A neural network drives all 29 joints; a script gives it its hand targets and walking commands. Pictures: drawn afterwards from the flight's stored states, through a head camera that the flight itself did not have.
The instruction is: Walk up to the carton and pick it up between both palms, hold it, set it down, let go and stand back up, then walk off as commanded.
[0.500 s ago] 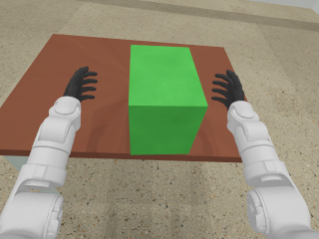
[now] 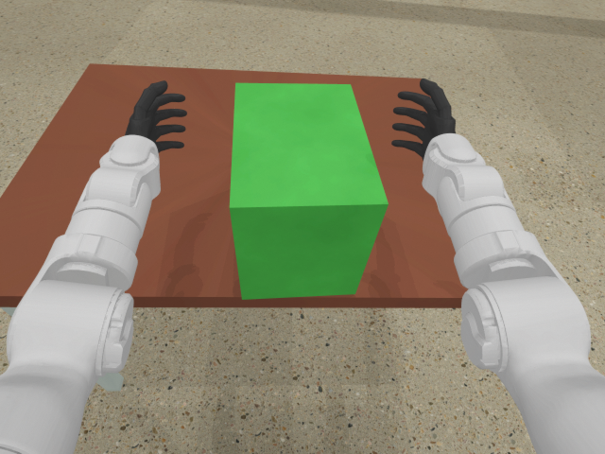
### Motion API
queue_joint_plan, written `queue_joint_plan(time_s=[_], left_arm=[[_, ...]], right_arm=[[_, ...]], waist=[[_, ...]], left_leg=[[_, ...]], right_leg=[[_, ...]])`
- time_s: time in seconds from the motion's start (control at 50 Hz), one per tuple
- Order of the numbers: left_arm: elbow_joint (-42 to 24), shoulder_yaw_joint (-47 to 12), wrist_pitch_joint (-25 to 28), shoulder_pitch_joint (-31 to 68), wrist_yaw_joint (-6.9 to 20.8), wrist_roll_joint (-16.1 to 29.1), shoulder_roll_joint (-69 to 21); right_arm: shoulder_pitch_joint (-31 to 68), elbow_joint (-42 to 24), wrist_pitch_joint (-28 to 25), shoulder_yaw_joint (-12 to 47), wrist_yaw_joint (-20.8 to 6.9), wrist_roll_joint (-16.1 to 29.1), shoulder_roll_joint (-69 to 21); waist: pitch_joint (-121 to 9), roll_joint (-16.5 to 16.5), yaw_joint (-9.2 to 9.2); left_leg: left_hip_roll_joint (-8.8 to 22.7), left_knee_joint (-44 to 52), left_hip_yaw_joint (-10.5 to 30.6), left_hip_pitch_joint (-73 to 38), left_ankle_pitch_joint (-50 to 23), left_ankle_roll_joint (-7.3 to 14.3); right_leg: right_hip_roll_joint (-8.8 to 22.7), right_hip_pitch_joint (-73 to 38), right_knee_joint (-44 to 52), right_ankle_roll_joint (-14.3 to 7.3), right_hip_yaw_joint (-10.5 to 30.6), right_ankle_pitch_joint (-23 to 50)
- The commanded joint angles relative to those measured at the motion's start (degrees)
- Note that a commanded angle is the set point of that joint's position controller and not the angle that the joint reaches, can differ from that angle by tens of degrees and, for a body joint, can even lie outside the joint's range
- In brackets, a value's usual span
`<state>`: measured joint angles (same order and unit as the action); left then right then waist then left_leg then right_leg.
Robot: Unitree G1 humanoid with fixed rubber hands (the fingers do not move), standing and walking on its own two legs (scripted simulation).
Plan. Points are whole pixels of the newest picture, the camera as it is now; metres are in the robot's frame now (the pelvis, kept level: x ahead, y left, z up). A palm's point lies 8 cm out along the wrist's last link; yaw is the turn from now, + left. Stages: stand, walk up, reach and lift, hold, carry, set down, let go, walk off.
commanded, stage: reach and lift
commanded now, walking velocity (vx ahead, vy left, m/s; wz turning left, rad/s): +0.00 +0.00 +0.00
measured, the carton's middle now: (296, 191) +0.52 +0.04 +0.02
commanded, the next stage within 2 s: none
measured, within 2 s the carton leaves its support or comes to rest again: neither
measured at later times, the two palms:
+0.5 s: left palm (151, 172) +0.45 +0.25 +0.11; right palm (421, 175) +0.47 -0.13 +0.13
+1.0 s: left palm (170, 192) +0.46 +0.23 +0.06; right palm (399, 189) +0.49 -0.12 +0.08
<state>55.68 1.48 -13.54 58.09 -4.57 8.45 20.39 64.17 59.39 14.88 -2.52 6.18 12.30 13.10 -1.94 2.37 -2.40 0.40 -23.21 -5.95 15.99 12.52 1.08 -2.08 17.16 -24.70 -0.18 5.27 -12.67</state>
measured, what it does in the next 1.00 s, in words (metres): stands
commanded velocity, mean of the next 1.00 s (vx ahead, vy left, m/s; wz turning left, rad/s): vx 0.00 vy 0.00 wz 0.00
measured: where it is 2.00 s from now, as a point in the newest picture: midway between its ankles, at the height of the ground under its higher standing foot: outside the picture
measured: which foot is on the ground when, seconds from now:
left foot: down 0.00-1.00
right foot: down 0.00-1.00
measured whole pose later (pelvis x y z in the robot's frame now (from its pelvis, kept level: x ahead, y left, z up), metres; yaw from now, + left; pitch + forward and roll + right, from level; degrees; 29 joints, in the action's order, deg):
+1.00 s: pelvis +0.00 +0.02 -0.01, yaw -1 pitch +22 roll -2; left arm 79.3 1.5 12.9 62.6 -4.9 9.5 14.1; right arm 62.1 72.9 -7.5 -3.8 1.6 12.3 13.1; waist -10.0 1.8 -4.0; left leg 1.5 -29.7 -5.9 38.2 13.2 1.9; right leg -2.8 36.4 -24.7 0.8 5.2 -10.0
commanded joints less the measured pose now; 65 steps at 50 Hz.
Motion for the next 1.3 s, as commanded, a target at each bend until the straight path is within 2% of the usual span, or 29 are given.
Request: queue_joint_plan(time_s=[0.0, 0.08, 0.1, 0.12, 0.16, 0.2, 0.22, 0.24, 0.32, 0.38, 0.44, 0.5, 0.54, 0.64, 0.66, 0.68, 0.7, 0.78, 0.8, 0.84, 0.88, 0.96, 1.04, 1.08, 1.1, 1.12, 1.18, 1.26, 1.28], left_arm=[[4.74, 2.88, 4.6, 39.63, 0.07, 6.97, 11.75], [10.55, 0.92, 6.01, 38.89, -0.28, 7.51, 9.96], [9.73, -0.15, 6.62, 38.78, -0.17, 7.53, 8.75], [10.69, 1.1, 6.76, 38.01, -0.09, 6.9, 9.45], [12.63, -0.23, 7.42, 36.08, 0.18, 6.72, 7.73], [12.87, 0.19, 8.94, 34.38, 0.62, 6.75, 6.8], [12.48, -1.17, 9.73, 35.37, 0.69, 7.04, 6.35], [13.0, -1.38, 11.13, 34.88, 0.91, 8.0, 5.95], [14.71, -1.92, 15.38, 33.39, 1.21, 7.61, 4.1], [16.63, -2.95, 17.07, 33.44, 1.04, 7.44, 2.75], [19.8, -2.76, 19.92, 33.45, 1.44, 8.7, 3.36], [20.51, -3.69, 21.61, 33.2, 1.18, 8.1, 2.27], [18.98, -4.28, 23.4, 33.19, 0.75, 8.15, 1.47], [24.05, -3.19, 25.35, 31.14, 0.99, 7.79, 1.19], [24.35, -3.26, 25.59, 31.33, 0.73, 7.6, 1.33], [24.48, -3.2, 26.15, 31.29, 0.74, 7.19, 0.84], [22.07, -3.54, 26.63, 32.55, 0.29, 6.59, -0.01], [18.85, -2.22, 28.19, 32.8, -0.47, 6.54, -0.41], [17.3, -2.44, 28.41, 33.22, -0.63, 6.05, -1.05], [14.57, -1.49, 29.04, 33.25, -0.81, 5.61, -0.88], [15.69, -1.19, 29.22, 31.75, -0.62, 5.24, -1.72], [17.11, 0.4, 29.06, 30.71, 0.15, 2.83, -4.89], [17.42, 3.89, 29.52, 30.33, 1.18, 0.46, -7.33], [17.89, 5.49, 29.59, 30.42, 1.69, -2.03, -8.11], [17.61, 7.23, 30.02, 30.36, 1.75, -2.96, -8.44], [17.88, 8.37, 30.06, 29.83, 1.89, -4.76, -9.05], [16.11, 14.41, 30.68, 30.44, 0.98, -8.72, -6.46], [13.18, 17.65, 29.73, 30.36, 0.52, -15.46, -12.83], [12.31, 17.93, 29.37, 31.33, 0.87, -17.27, -15.93]], right_arm=[[30.91, -2.66, -3.57, -0.59, 0.13, 6.41, 10.6], [31.37, 1.29, -4.57, -0.71, -0.6, 6.6, 10.77], [29.96, 2.55, -5.17, -0.94, -0.93, 6.33, 10.52], [30.06, 2.06, -5.7, -0.5, -0.72, 6.48, 10.55], [27.67, 6.52, -6.32, -0.56, -1.41, 6.15, 10.82], [27.35, 4.2, -8.0, 0.02, -1.42, 5.63, 9.3], [27.99, 3.8, -8.76, -1.18, -1.75, 5.16, 9.74], [27.84, 3.52, -9.72, -0.8, -1.95, 5.06, 9.75], [25.92, 4.24, -13.47, -0.86, -2.97, 4.49, 8.81], [25.44, 6.36, -15.06, -2.08, -3.47, 3.48, 9.39], [25.7, 4.85, -17.19, -1.43, -3.47, 3.15, 8.59], [23.96, 7.79, -18.48, -2.32, -3.94, 2.36, 8.71], [23.38, 6.92, -19.99, -2.04, -4.17, 2.63, 8.49], [23.13, 7.24, -21.6, -0.79, -4.61, 1.99, 7.07], [23.37, 6.99, -22.23, -1.83, -4.54, 1.32, 8.0], [23.2, 7.32, -22.5, -0.92, -4.55, 1.55, 6.87], [22.8, 8.34, -22.96, -2.32, -4.73, 1.15, 7.44], [22.62, 6.07, -24.26, -1.44, -4.95, 1.22, 7.57], [21.52, 7.2, -24.42, -2.66, -4.87, 0.49, 7.86], [21.83, 4.01, -25.28, -1.96, -4.54, 0.45, 7.04], [21.68, 2.63, -25.86, -2.21, -4.25, -0.23, 6.73], [20.32, 6.84, -25.66, -2.69, -4.54, -1.8, 5.08], [21.5, 4.24, -25.26, -2.13, -4.21, -4.37, -1.51], [21.43, 5.23, -25.53, -3.85, -4.22, -6.64, -2.53], [22.15, 3.81, -25.76, -3.88, -4.02, -7.08, -4.7], [21.59, 4.65, -25.59, -5.34, -3.94, -9.08, -5.53], [20.91, 0.6, -26.03, -7.72, -2.51, -12.71, -6.63], [19.86, 0.85, -24.86, -10.65, -4.19, -17.71, -12.94], [19.86, 0.55, -25.06, -11.9, -4.98, -19.13, -15.18]], waist=[[-42.93, -3.45, -0.79], [-42.0, -4.57, -1.21], [-41.92, -5.07, 0.3], [-43.78, -4.62, -0.66], [-40.5, -5.89, -0.13], [-42.88, -4.1, -0.95], [-42.94, -4.94, 0.35], [-43.35, -3.93, -0.29], [-47.41, -6.03, -0.52], [-47.94, -6.54, -0.08], [-48.56, -4.38, -0.92], [-48.95, -5.47, 0.22], [-51.18, -6.79, -0.74], [-50.43, -4.18, -2.01], [-51.59, -4.01, -1.14], [-51.89, -4.14, -2.32], [-53.84, -5.71, -1.34], [-60.06, -5.75, -2.58], [-60.74, -7.37, -1.24], [-65.43, -8.09, -2.58], [-65.82, -6.88, -1.98], [-60.62, -5.53, -1.5], [-58.17, -0.61, -2.33], [-55.78, -0.37, -0.99], [-55.87, 0.81, -2.72], [-55.04, 1.15, -1.57], [-55.0, 2.94, -2.24], [-52.57, -0.21, -4.06], [-52.04, -2.51, -3.18]], left_leg=[[-0.13, -3.87, 4.36, -0.67, -28.87, -4.23], [0.34, -4.95, 4.61, -1.53, -30.46, -4.85], [0.63, -5.31, 4.98, -4.32, -32.72, -5.31], [0.41, -5.96, 4.6, -5.04, -34.13, -5.34], [0.85, -6.4, 4.89, -7.16, -36.55, -6.06], [0.6, -7.54, 4.73, -6.1, -36.99, -5.58], [0.86, -7.15, 5.12, -6.94, -36.9, -5.75], [0.92, -7.88, 5.04, -6.06, -37.94, -5.72], [1.01, -9.21, 4.91, -7.69, -40.31, -6.13], [1.49, -8.97, 5.02, -7.72, -37.99, -6.17], [1.49, -9.74, 4.77, -4.83, -36.5, -5.5], [1.87, -10.0, 5.34, -5.15, -36.19, -5.67], [2.18, -10.52, 5.31, -7.3, -37.33, -6.2], [1.84, -10.81, 4.66, -1.49, -32.25, -5.02], [2.0, -10.48, 4.86, -2.67, -32.65, -5.15], [1.81, -11.07, 4.62, -1.46, -33.09, -5.16], [2.12, -11.04, 5.04, -4.51, -35.8, -5.79], [2.45, -13.1, 5.25, -7.42, -41.3, -6.48], [2.3, -13.17, 5.51, -8.28, -42.47, -6.88], [2.06, -14.46, 5.0, -9.19, -46.31, -7.25], [2.02, -14.46, 5.05, -7.86, -46.76, -7.15], [2.51, -14.57, 5.72, -8.39, -49.08, -6.98], [1.68, -13.48, 4.6, -2.11, -43.81, -5.28], [1.13, -11.77, 4.42, 0.78, -39.59, -4.89], [0.76, -11.73, 3.66, 3.63, -38.23, -4.31], [0.75, -10.79, 3.88, 3.52, -37.28, -4.31], [0.23, -9.4, 2.01, 7.95, -32.63, -3.27], [0.94, -6.55, 1.65, 5.77, -33.72, -3.36], [0.91, -6.71, 1.43, 2.43, -36.12, -4.18]], right_leg=[[0.1, -10.87, 1.85, -0.24, -4.48, 32.39], [-0.09, -6.49, 2.12, -0.78, -5.26, 29.78], [-0.27, -4.98, 2.54, -0.87, -5.76, 29.35], [-0.4, -4.53, 2.53, -0.9, -5.86, 30.24], [-0.74, -1.69, 2.99, -1.19, -6.71, 27.9], [-0.49, -1.73, 2.55, -0.86, -6.37, 29.43], [-0.35, -0.04, 2.38, -0.8, -6.9, 28.26], [-0.21, -0.26, 1.93, -0.79, -6.75, 28.86], [-0.18, 3.04, 0.92, -1.03, -7.38, 27.81], [-0.18, 6.15, 1.22, -1.53, -8.12, 22.28], [0.13, 6.09, 0.12, -1.05, -7.9, 21.52], [0.06, 9.76, -0.28, -1.47, -8.3, 19.13], [-0.17, 11.95, -0.39, -1.89, -8.68, 17.26], [0.26, 12.64, -2.41, -1.3, -8.57, 16.58], [0.08, 13.5, -2.3, -1.31, -8.91, 17.01], [0.06, 12.89, -2.62, -1.53, -8.72, 17.3], [-0.12, 15.35, -2.43, -1.59, -9.33, 17.53], [-0.54, 15.75, -2.99, -1.92, -9.44, 19.16], [-0.64, 16.95, -2.63, -1.96, -9.52, 19.33], [-0.62, 15.47, -3.12, -1.76, -9.36, 23.09], [-0.61, 14.38, -3.55, -1.49, -9.24, 25.25], [-0.77, 15.54, -3.72, -1.08, -9.23, 25.91], [0.18, 8.72, -4.78, 0.18, -7.88, 31.47], [0.83, 5.18, -4.89, 0.66, -7.58, 33.12], [1.24, 2.45, -5.61, 0.98, -6.75, 34.39], [1.33, 2.11, -5.65, 1.3, -7.24, 34.88], [1.98, -4.88, -6.09, 2.34, -6.2, 36.62], [1.98, -5.89, -5.49, 1.93, -6.92, 33.48], [1.61, -4.82, -4.76, 1.63, -7.62, 33.44]])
